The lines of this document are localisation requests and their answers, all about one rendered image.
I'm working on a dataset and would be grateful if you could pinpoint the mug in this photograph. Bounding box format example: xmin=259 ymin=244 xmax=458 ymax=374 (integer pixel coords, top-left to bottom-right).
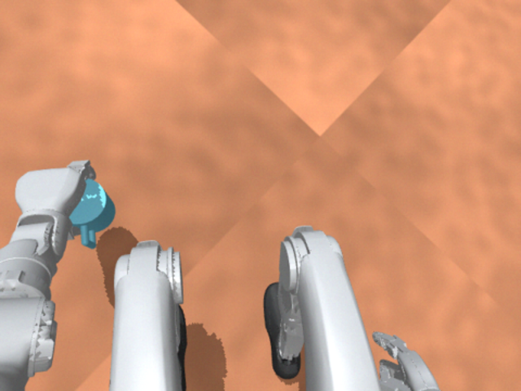
xmin=69 ymin=178 xmax=116 ymax=249

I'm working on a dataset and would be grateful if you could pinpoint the left robot arm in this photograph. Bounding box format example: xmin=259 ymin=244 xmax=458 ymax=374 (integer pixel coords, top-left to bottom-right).
xmin=0 ymin=209 xmax=70 ymax=391

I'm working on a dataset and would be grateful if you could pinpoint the right robot hand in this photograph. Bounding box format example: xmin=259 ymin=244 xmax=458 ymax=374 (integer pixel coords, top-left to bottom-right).
xmin=372 ymin=332 xmax=440 ymax=391

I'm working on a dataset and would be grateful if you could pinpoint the left robot hand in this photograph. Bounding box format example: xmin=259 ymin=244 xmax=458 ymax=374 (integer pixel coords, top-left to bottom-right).
xmin=15 ymin=160 xmax=96 ymax=240

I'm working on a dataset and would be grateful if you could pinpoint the right robot foot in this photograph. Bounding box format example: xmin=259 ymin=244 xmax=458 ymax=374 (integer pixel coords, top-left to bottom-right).
xmin=264 ymin=283 xmax=300 ymax=380

